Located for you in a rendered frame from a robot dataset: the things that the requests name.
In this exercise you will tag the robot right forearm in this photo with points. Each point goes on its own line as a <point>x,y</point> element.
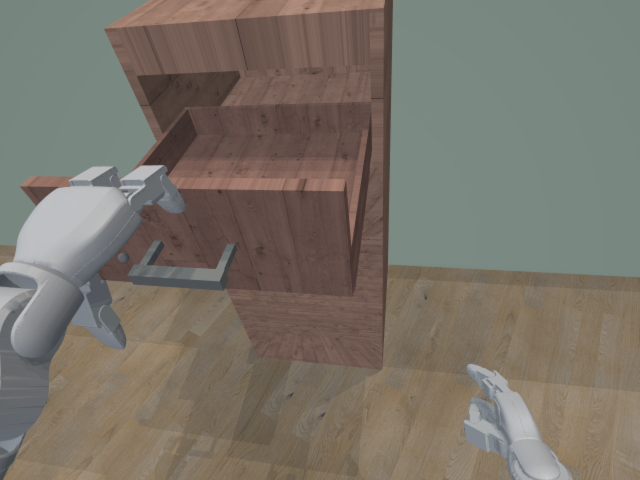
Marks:
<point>530,459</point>

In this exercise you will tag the drawer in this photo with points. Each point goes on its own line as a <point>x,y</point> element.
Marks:
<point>286,183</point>

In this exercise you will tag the handle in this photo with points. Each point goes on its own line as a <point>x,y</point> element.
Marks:
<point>181,277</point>

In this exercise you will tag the left robot hand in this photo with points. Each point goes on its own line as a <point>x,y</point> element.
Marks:
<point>76,230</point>

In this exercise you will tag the right robot hand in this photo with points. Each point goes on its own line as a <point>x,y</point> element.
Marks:
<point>495,428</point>

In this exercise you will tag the cabinet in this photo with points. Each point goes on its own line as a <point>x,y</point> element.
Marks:
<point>197,53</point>

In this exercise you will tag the robot left forearm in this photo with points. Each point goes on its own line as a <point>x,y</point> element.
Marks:
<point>36,306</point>

